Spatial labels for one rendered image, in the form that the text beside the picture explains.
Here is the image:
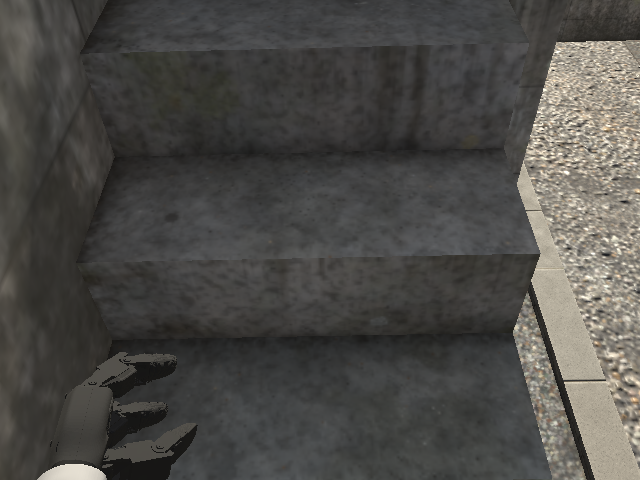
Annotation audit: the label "left robot hand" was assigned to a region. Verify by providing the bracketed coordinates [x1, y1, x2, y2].
[47, 352, 198, 480]

